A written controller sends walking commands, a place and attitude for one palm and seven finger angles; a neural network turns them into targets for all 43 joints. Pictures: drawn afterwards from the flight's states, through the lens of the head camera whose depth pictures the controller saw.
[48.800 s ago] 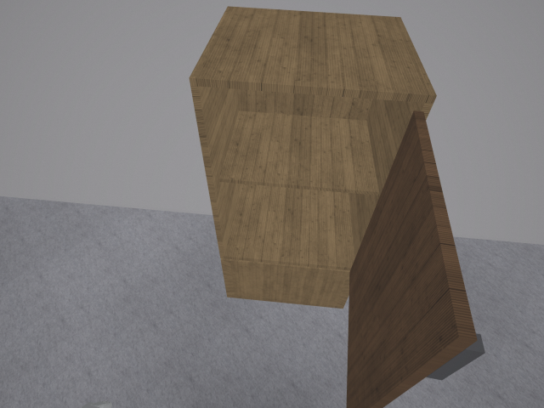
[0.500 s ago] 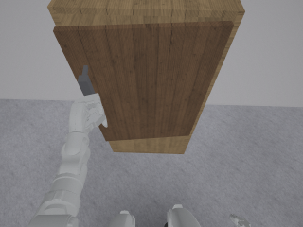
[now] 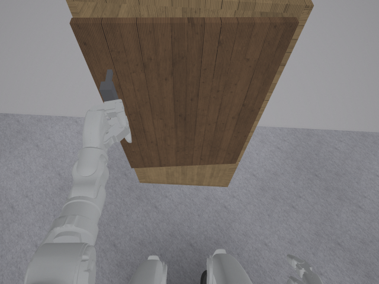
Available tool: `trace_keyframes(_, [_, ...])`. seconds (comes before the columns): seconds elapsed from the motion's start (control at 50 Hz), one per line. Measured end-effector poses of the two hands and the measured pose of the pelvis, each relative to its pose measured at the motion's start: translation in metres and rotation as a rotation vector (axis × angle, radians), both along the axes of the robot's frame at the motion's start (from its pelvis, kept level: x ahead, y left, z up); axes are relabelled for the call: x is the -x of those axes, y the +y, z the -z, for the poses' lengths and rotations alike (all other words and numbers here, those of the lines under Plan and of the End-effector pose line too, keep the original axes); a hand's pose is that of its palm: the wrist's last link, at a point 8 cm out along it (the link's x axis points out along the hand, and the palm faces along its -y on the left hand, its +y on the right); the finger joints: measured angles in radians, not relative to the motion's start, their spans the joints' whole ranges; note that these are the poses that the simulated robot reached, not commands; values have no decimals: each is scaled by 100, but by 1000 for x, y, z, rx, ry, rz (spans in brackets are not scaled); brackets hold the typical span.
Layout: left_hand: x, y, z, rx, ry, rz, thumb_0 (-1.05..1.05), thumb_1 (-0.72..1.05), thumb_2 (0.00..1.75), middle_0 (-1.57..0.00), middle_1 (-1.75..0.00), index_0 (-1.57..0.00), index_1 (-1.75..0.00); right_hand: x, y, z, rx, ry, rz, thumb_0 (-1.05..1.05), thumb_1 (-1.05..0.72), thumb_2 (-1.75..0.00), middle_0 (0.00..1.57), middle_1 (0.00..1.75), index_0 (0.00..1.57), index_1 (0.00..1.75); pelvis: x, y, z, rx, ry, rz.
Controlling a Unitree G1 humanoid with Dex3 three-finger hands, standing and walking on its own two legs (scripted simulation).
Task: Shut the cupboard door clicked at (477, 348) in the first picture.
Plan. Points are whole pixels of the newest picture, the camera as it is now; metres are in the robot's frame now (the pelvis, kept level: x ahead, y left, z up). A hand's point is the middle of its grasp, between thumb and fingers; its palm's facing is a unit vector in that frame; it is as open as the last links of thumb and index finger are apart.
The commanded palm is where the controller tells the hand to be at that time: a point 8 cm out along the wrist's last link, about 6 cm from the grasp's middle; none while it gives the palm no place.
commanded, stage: push the door shut along its arc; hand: left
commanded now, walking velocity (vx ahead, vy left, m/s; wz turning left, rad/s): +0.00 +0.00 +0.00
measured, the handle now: (115, 100) +0.51 +0.17 +0.05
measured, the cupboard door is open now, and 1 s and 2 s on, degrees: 6 0 0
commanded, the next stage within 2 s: pull the fist back off the door in 0.60 s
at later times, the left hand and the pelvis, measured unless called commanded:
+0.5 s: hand (129, 112) +0.47 +0.13 +0.05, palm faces -0.15 -0.99 -0.06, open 3.2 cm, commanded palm +0.48 +0.18 +0.05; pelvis -0.01 +0.01 -0.02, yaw +0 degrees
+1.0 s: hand (137, 110) +0.48 +0.12 +0.05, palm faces +0.08 -0.99 -0.12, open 3.2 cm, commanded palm +0.47 +0.16 +0.05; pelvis -0.04 +0.01 -0.03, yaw +1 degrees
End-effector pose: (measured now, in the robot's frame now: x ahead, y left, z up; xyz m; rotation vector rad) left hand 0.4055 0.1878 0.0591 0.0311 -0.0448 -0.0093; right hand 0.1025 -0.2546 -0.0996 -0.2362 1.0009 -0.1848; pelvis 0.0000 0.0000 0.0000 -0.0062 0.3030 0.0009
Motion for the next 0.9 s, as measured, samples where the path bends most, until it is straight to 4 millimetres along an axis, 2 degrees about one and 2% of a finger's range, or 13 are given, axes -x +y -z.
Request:
trace_keyframes(0.08, [-15,2,-5,-14,-11,22,2,90,90,-132,-150,-131,-150,10,0,6,-4,29,12,1,-90,-90,20,30,20,30,1,1,4,3,16,0])
trace_keyframes(0.18, [-27,0,2,-27,61,67,2,90,90,-132,-150,-131,-150,30,1,12,-16,87,36,1,-90,-90,20,30,20,30,1,3,5,4,27,1])
trace_keyframes(0.4, [-53,0,1,-24,47,100,2,90,90,-132,-150,-131,-150,72,-3,18,5,196,81,1,-90,-90,21,30,20,30,5,5,11,8,58,3])
trace_keyframes(0.52, [-55,4,1,-30,41,150,2,90,90,-139,-150,-136,-150,86,-6,20,26,233,71,1,-90,-90,21,30,20,30,11,5,17,18,70,-10])
trace_keyframes(0.72, [-56,5,1,-27,49,168,2,90,90,-141,-150,-140,-150,95,-7,22,67,202,49,1,-90,-90,21,30,20,30,31,6,27,35,84,-30])
trace_keyframes(0.84, [-51,-8,5,80,42,-60,2,90,90,-143,-150,-143,-150,99,-2,25,60,190,14,1,-90,-90,21,30,20,30,39,8,29,33,95,-29])
trace_keyframes(0.9, [-50,-13,5,48,39,-127,2,90,90,-141,-150,-142,-150,102,2,26,37,181,6,1,-90,-90,21,30,20,30,41,7,30,30,96,-28])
